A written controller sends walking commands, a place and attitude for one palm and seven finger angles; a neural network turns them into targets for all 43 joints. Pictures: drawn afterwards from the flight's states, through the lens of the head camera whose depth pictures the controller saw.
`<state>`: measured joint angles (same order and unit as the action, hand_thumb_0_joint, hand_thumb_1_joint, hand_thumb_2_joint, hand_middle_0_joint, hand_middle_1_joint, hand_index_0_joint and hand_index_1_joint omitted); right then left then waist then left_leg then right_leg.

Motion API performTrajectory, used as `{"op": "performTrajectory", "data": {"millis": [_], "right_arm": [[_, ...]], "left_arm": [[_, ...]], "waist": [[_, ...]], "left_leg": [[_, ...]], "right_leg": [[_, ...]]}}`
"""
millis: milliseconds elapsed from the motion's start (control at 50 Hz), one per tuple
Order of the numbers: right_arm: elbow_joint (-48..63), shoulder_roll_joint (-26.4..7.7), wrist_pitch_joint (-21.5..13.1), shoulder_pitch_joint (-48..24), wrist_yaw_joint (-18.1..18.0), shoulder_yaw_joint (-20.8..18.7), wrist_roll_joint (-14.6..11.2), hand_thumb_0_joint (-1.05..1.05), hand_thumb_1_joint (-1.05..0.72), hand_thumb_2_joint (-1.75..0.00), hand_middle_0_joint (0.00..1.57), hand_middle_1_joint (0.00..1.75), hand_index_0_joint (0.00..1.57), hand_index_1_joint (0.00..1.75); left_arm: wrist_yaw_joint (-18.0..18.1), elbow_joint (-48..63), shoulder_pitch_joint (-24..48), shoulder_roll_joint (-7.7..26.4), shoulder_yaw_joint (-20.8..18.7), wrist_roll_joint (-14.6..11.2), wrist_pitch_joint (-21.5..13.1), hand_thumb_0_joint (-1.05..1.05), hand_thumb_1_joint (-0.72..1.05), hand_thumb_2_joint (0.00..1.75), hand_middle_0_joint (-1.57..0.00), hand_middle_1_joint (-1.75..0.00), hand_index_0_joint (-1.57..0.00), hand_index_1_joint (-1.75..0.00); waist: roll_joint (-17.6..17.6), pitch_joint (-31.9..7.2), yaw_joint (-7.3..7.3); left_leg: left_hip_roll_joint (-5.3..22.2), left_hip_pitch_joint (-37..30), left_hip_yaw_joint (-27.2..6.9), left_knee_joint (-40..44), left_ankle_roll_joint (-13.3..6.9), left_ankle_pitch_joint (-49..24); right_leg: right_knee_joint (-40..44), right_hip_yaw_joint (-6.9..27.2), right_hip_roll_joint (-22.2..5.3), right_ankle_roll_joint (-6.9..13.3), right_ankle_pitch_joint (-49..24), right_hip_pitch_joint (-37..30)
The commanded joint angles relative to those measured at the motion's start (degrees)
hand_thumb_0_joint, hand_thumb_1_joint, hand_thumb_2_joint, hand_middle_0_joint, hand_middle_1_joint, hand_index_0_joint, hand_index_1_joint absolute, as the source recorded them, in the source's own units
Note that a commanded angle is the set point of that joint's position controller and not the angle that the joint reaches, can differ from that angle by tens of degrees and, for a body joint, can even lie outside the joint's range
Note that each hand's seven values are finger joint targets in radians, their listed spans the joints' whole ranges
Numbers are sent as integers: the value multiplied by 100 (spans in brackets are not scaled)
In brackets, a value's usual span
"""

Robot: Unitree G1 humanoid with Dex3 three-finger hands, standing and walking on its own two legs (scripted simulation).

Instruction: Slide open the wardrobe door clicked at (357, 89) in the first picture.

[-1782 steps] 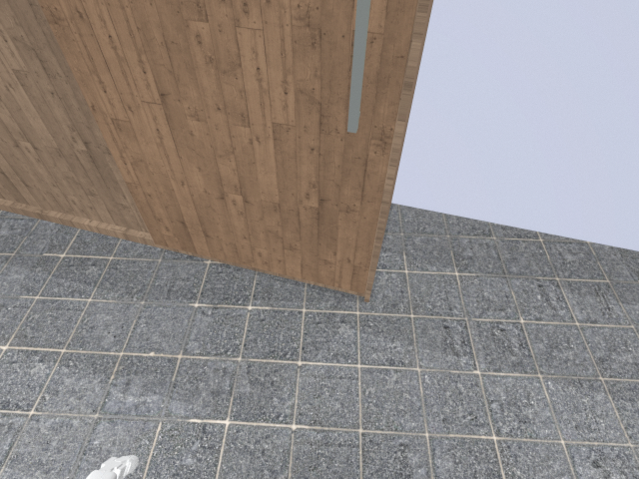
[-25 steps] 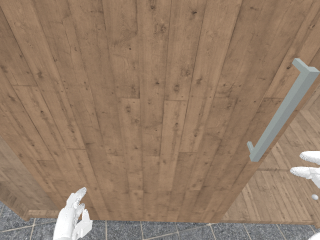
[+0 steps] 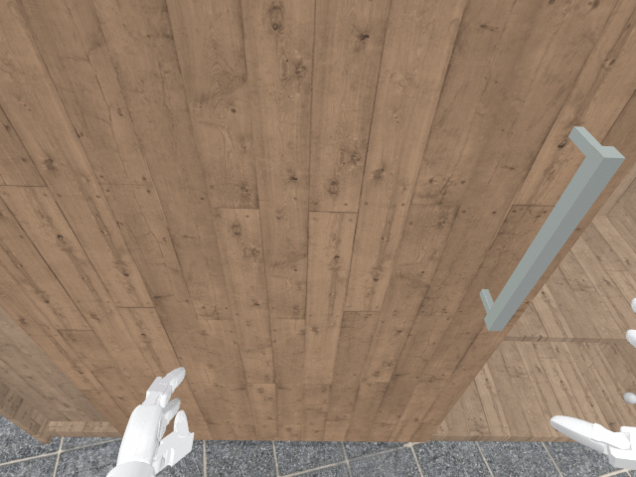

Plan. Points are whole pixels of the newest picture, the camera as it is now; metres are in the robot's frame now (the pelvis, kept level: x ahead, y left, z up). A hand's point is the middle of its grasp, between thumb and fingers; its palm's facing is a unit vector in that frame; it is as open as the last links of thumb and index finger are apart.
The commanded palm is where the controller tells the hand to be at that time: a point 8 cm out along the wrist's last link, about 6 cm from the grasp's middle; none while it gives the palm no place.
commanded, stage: draw the hand back to the body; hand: right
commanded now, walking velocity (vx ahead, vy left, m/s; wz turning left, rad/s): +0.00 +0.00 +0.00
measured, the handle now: (530, 245) +0.35 -0.27 +0.14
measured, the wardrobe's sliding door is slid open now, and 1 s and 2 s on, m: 0.60 0.60 0.60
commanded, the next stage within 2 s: step back with the hand held close in 0.82 s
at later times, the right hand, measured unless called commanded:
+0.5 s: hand (575, 335) +0.21 -0.24 +0.17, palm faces +0.42 +0.81 -0.42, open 8.3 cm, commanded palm +0.16 -0.28 +0.18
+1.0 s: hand (575, 336) +0.20 -0.23 +0.17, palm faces +0.44 +0.80 -0.41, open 7.4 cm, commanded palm +0.16 -0.27 +0.19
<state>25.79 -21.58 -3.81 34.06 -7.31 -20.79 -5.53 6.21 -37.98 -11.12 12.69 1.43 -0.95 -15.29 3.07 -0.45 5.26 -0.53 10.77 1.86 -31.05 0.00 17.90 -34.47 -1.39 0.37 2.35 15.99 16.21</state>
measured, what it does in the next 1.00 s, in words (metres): stands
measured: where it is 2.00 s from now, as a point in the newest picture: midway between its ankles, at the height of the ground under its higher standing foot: outside the picture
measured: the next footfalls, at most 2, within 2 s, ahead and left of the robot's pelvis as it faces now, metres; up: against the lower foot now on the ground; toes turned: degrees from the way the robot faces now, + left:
none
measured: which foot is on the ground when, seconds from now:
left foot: down 0.00-1.00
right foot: down 0.00-1.00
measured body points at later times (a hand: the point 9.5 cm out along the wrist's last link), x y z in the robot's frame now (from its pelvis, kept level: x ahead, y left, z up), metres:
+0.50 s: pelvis +0.02 +0.01 +0.01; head +0.00 +0.03 +0.46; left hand +0.20 +0.25 -0.08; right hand +0.18 -0.28 +0.19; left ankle -0.01 +0.12 -0.73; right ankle +0.03 -0.09 -0.73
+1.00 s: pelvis +0.02 +0.03 +0.01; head +0.00 +0.05 +0.46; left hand +0.21 +0.25 -0.07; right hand +0.18 -0.27 +0.20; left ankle -0.01 +0.12 -0.73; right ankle +0.03 -0.09 -0.73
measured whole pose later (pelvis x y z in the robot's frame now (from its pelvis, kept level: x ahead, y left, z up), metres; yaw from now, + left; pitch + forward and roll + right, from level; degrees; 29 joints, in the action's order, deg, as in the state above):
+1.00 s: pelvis +0.02 +0.03 +0.01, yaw +1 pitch -4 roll +1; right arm 22.9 -20.9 -6.7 26.8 -6.4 -19.4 -4.8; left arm 5.3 -37.8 -10.4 13.4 0.2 -0.6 -8.0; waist 4.3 1.1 4.3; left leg -2.4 4.6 1.8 -24.3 -1.9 15.9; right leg -28.1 -1.2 -1.4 0.4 14.2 10.0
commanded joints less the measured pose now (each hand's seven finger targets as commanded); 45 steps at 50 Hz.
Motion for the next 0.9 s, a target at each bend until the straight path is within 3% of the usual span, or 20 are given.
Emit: {"op": "performTrajectory", "data": {"millis": [0,60,120,180,320,360,420,660,740,760,800,880], "right_arm": [[1028,-1010,-467,-649,-237,-562,124,0,-14,-53,23,75,23,75],[1042,-963,-488,-591,-217,-512,157,0,-25,-58,22,68,22,68],[1075,-1005,-488,-511,-182,-592,131,0,-36,-64,22,62,22,62],[1195,-990,-517,-589,-152,-570,132,0,-47,-69,22,55,22,55],[1254,-1004,-568,-532,-126,-588,124,0,-72,-81,21,41,21,41],[1042,-912,-550,-596,-113,-517,127,0,-79,-85,20,36,20,36],[1182,-935,-600,-766,-96,-503,101,0,-90,-90,20,30,20,30],[1064,-963,-631,-785,-75,-515,98,0,-90,-90,20,30,20,30],[1095,-949,-616,-915,-64,-476,77,0,-90,-90,20,30,20,30],[1040,-951,-624,-928,-76,-473,90,0,-90,-90,20,30,20,30],[1038,-991,-631,-932,-78,-507,69,0,-90,-90,20,30,20,30],[1090,-925,-624,-965,-68,-453,67,0,-90,-90,20,30,20,30]], "left_arm": [[60,829,664,781,-331,7,-145,0,90,90,-20,-30,-20,-30],[25,813,682,753,-326,30,-60,0,90,90,-20,-30,-20,-30],[-20,848,724,706,-331,24,28,0,90,90,-20,-30,-20,-30],[-64,841,704,685,-322,25,92,0,90,90,-20,-30,-20,-30],[-106,870,697,670,-362,25,187,0,90,90,-20,-30,-20,-30],[-94,834,713,686,-373,30,245,0,90,90,-20,-30,-20,-30],[-88,866,756,668,-387,17,279,0,90,90,-20,-30,-20,-30],[-59,857,818,645,-403,32,355,0,90,90,-20,-30,-20,-30],[-46,874,867,648,-395,25,351,0,90,90,-20,-30,-20,-30],[-46,856,850,647,-395,35,347,0,90,90,-20,-30,-20,-30],[-45,875,875,647,-393,32,337,0,90,90,-20,-30,-20,-30],[-46,881,875,631,-385,36,333,0,90,90,-20,-30,-20,-30]], "waist": [[7,-123,-153],[104,-229,-106],[-43,-313,-68],[234,-304,-65],[105,-442,-56],[-39,-226,-88],[-101,-361,-98],[-3,-193,-101],[-77,-120,-106],[48,-127,-112],[-162,-115,-100],[-23,-157,-102]], "left_leg": [[115,389,-90,604,-245,-341],[144,199,-83,648,-260,-641],[143,61,-81,696,-253,-846],[166,-72,-73,738,-260,-1048],[180,-171,-78,820,-230,-1410],[183,-90,-97,909,-225,-1460],[194,-129,-133,933,-207,-1445],[230,-58,-211,1119,-191,-1549],[213,-14,-210,1192,-187,-1252],[222,12,-216,1201,-185,-1249],[209,9,-202,1209,-174,-1156],[214,-41,-187,1196,-179,-1140]], "right_leg": [[993,408,-374,-139,-132,-527],[1008,363,-384,-158,-676,-693],[980,304,-392,-164,-1051,-829],[991,279,-412,-205,-1428,-910],[946,171,-407,-163,-1794,-1095],[933,106,-393,-128,-1637,-1024],[922,63,-359,-89,-1481,-1119],[886,-41,-317,-27,-1301,-1149],[936,-9,-310,-31,-1111,-1179],[929,-24,-302,-28,-1076,-1177],[962,4,-303,-25,-1010,-1163],[982,19,-298,-33,-1025,-1201]]}}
